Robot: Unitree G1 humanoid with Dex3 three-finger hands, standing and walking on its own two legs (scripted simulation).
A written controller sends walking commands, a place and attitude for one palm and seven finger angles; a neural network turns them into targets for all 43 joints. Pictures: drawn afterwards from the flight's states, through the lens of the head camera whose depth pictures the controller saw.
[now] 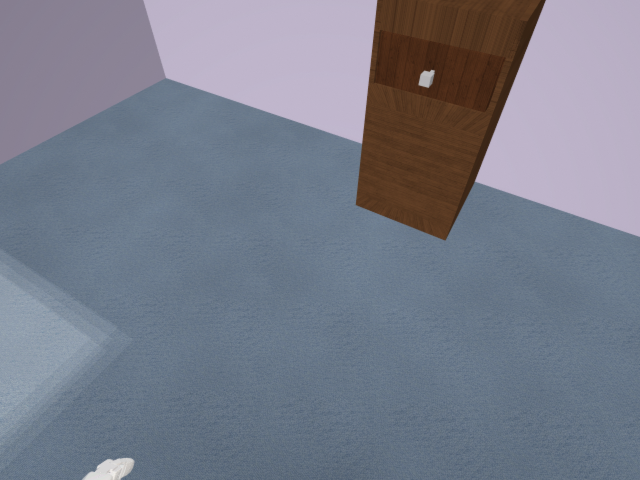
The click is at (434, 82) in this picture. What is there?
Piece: drawer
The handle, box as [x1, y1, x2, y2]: [419, 70, 434, 87]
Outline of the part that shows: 433,70 429,72 423,71 420,75 420,85 427,87 430,85 434,73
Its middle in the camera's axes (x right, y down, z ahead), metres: +0.34 -0.51 +1.22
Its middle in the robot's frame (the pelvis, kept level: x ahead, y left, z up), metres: +1.27 -0.28 -0.08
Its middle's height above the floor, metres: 0.69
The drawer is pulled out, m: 0.00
